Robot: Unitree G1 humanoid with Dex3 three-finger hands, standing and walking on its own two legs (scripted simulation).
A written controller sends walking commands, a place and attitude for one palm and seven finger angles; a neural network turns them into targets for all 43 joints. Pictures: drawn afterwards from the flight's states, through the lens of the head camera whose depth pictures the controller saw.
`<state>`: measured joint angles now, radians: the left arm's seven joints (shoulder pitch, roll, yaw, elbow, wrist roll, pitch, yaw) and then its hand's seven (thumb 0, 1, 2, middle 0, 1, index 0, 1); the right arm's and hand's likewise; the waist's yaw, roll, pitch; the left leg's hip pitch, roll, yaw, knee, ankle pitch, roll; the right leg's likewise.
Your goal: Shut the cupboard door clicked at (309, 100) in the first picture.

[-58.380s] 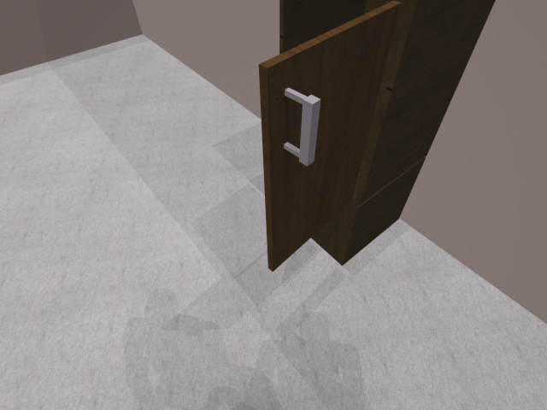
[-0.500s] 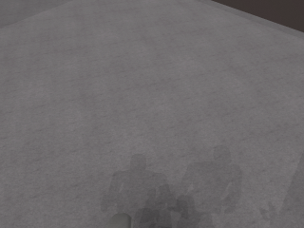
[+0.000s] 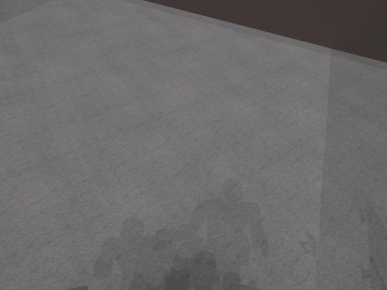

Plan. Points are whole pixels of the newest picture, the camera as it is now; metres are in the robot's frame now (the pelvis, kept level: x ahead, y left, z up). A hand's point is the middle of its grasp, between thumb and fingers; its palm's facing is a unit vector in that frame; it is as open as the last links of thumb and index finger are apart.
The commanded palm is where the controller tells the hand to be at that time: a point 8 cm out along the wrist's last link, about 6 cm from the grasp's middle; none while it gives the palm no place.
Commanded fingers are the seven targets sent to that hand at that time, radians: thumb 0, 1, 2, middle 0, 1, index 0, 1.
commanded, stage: turn to face it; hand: left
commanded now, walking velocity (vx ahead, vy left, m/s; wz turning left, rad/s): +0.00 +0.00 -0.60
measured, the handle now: out of the picture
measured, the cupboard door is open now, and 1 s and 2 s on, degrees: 25 25 25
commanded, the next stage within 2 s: none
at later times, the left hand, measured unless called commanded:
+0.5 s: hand (129, 282) +0.16 +0.16 -0.18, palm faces -0.24 -0.95 -0.20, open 7.4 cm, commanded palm none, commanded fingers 0.00 0.90 0.90 -0.20 -0.30 -0.20 -0.30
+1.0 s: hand (160, 249) +0.23 +0.10 -0.16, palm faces -0.51 -0.82 -0.28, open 7.4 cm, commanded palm none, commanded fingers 0.00 0.90 0.90 -0.20 -0.30 -0.20 -0.30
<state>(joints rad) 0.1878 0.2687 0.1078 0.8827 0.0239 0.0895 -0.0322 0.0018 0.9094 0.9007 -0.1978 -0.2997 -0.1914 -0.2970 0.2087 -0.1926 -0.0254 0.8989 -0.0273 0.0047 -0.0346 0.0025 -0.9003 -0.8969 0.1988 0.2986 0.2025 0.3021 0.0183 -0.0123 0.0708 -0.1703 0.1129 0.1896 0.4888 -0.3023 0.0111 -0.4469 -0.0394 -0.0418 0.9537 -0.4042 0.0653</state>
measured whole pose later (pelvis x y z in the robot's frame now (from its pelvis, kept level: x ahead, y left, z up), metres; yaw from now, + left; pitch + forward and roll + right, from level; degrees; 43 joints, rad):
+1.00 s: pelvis +0.04 -0.03 -0.01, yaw -34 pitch +0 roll +0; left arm 0.18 0.21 0.07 0.88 0.02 0.04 -0.01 0.00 0.91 0.90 -0.20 -0.30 -0.20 -0.30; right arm 0.20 -0.27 -0.06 0.92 -0.01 0.07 -0.02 0.01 -0.90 -0.90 0.20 0.30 0.20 0.30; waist 0.00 0.05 0.09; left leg -0.45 0.10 0.05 1.11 -0.48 -0.07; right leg -0.28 0.01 -0.03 0.58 -0.30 -0.03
